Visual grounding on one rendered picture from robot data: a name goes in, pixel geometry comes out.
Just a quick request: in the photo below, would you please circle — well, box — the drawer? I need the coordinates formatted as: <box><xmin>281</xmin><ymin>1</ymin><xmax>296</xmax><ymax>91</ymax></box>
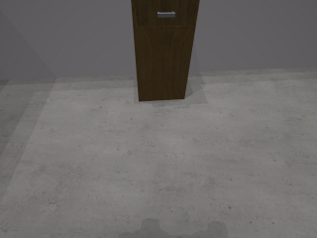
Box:
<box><xmin>135</xmin><ymin>0</ymin><xmax>196</xmax><ymax>27</ymax></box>

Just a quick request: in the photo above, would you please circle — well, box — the cabinet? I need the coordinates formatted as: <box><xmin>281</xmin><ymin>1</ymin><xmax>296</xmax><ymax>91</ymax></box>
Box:
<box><xmin>131</xmin><ymin>0</ymin><xmax>200</xmax><ymax>102</ymax></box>

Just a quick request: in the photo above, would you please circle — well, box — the handle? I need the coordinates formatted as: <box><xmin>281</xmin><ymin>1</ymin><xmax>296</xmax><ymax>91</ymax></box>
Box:
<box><xmin>158</xmin><ymin>11</ymin><xmax>175</xmax><ymax>18</ymax></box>

